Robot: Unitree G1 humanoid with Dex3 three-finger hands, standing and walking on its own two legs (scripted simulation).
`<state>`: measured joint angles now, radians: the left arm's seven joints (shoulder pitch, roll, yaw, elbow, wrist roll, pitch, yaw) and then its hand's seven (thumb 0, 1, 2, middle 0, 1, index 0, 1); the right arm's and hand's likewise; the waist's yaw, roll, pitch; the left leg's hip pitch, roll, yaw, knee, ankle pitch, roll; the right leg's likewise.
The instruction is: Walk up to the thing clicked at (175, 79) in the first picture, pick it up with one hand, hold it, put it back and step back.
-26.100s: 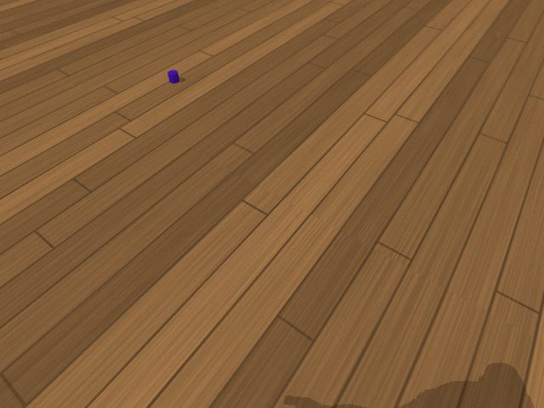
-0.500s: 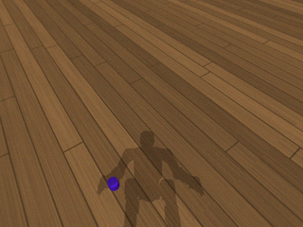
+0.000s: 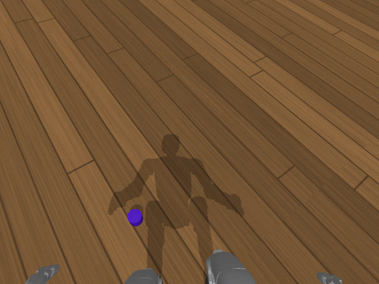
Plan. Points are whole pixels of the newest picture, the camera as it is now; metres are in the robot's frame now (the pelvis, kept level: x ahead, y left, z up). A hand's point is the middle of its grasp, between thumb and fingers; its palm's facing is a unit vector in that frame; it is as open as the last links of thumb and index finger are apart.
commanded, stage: walk up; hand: left
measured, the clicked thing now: (135, 217) +0.43 +0.23 -0.73
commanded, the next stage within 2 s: none
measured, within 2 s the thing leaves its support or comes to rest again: neither
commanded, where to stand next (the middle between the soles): +0.04 -0.01 m, yaw +0 degrees
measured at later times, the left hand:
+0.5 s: hand out of the picture +0.03 +0.24 -0.14, palm faces +0.05 -0.93 -0.36, open 7.4 cm
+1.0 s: hand out of the picture +0.06 +0.25 -0.15, palm faces +0.05 -0.93 -0.37, open 7.4 cm
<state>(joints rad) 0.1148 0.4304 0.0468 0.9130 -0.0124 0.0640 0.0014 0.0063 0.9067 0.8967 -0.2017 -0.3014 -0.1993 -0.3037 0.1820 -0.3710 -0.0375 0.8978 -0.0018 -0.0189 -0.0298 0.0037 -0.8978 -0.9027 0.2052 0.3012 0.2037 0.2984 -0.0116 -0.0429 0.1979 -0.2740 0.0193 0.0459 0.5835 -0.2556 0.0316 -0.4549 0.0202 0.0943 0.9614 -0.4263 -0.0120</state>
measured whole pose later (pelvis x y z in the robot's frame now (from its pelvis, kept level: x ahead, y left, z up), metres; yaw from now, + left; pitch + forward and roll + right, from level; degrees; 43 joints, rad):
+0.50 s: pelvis -0.04 -0.03 +0.00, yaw +4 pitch -2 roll +1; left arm 0.22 0.38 0.05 0.88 0.03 0.02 -0.03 0.01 0.90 0.90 -0.21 -0.30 -0.21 -0.30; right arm 0.27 -0.39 -0.05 0.96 -0.03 -0.01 0.03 0.00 -0.90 -0.90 0.20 0.30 0.20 0.30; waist 0.01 -0.03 0.05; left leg -0.20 -0.04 0.01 0.58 -0.34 0.04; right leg -0.36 -0.04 -0.01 0.72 -0.40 -0.02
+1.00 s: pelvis -0.03 -0.02 -0.01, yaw +4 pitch -3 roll +1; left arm 0.11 0.37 0.02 0.97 0.00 0.01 -0.01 0.01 0.90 0.90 -0.21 -0.30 -0.20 -0.30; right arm 0.17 -0.38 -0.03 1.00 0.00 0.01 0.01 0.00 -0.90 -0.90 0.20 0.30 0.20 0.30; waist 0.01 0.01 0.10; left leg -0.26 0.01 -0.01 0.64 -0.32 -0.01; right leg -0.36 -0.05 0.01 0.64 -0.24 0.01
